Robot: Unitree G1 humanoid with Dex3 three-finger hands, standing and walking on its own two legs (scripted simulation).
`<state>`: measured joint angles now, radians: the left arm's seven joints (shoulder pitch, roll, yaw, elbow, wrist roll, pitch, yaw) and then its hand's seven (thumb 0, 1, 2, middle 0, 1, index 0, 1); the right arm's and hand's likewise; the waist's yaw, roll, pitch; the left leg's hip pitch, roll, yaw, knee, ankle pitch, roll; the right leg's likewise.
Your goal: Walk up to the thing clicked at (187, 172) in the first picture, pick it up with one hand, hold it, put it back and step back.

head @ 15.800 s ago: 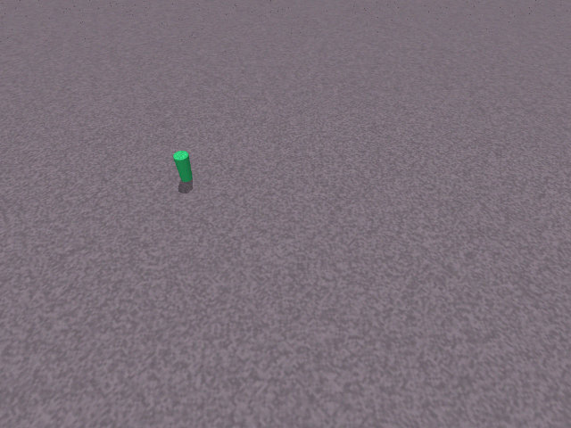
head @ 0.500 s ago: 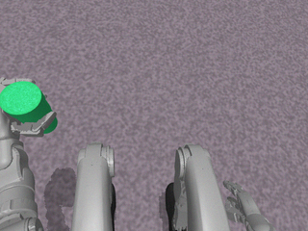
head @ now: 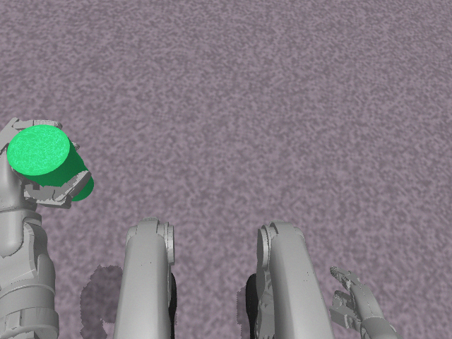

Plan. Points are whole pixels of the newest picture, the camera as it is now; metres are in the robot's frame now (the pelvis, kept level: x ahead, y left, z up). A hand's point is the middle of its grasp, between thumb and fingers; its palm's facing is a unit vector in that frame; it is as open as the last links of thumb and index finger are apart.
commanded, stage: lift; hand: left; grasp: from the side
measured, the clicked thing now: (61, 170) +0.38 +0.28 -0.02
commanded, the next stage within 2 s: hold in 1.74 s
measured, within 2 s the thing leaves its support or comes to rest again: neither
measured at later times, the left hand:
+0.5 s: hand out of the picture +0.37 +0.24 +0.18, palm faces +0.29 -0.96 -0.03, open 10.1 cm
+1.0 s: hand out of the picture +0.37 +0.23 +0.29, palm faces +0.28 -0.96 -0.02, open 10.1 cm
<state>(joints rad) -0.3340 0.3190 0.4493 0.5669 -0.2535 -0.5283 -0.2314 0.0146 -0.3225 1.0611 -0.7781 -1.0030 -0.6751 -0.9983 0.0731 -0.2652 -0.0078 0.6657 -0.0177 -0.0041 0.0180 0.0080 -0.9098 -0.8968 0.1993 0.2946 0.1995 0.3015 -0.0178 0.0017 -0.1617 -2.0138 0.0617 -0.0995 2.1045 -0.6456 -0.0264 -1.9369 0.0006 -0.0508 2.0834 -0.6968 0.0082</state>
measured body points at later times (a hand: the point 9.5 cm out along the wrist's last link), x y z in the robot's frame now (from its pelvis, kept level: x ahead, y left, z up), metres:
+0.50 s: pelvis +0.03 +0.00 +0.14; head +0.17 +0.03 +0.57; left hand +0.35 +0.29 +0.18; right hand +0.23 -0.23 +0.03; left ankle +0.09 +0.14 -0.39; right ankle +0.09 -0.12 -0.39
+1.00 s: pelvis +0.05 +0.01 +0.24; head +0.14 +0.03 +0.69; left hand +0.35 +0.28 +0.29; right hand +0.21 -0.22 +0.13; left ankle +0.09 +0.14 -0.39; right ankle +0.09 -0.12 -0.39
